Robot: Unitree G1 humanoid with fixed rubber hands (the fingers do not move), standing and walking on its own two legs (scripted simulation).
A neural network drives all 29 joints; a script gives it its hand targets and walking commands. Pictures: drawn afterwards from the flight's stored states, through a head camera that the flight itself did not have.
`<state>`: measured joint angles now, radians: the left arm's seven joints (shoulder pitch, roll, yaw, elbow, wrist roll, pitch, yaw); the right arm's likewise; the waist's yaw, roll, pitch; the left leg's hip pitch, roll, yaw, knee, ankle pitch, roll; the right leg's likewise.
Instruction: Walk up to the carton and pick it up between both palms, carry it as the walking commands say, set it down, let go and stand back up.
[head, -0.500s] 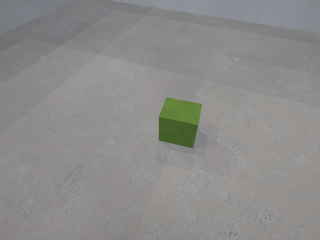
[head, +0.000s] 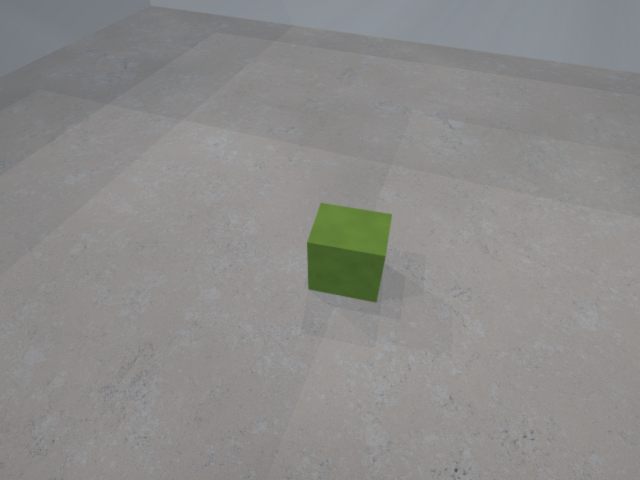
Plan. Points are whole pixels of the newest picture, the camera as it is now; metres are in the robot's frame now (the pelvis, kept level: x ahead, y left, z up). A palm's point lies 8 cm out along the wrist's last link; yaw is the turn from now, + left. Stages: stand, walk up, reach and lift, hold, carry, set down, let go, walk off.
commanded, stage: walk up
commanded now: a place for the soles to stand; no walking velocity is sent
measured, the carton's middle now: (348, 253) +1.01 -0.11 -0.64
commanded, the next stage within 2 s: none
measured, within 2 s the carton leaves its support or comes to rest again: neither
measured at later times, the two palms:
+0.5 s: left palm out of the picture +0.06 +0.21 -0.13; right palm (497, 407) +0.26 -0.25 -0.11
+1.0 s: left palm (216, 316) +0.42 +0.19 -0.12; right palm (505, 368) +0.33 -0.30 -0.14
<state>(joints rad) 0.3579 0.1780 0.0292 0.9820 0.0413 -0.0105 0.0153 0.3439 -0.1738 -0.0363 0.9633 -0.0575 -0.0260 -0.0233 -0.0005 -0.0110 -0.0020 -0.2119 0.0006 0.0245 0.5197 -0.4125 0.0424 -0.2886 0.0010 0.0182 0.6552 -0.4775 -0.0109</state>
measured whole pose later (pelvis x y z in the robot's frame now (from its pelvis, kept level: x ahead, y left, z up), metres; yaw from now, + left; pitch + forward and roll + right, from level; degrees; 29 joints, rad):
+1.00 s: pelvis +0.34 -0.05 -0.01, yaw -5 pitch -1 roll +0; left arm 0.37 0.23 -0.01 0.74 0.04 -0.06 0.01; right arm 0.44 -0.25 0.00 0.80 -0.05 -0.02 0.03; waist -0.01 0.02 0.03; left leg -0.44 0.05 0.03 1.06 -0.48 0.01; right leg -0.31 -0.04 -0.10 0.63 -0.31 -0.02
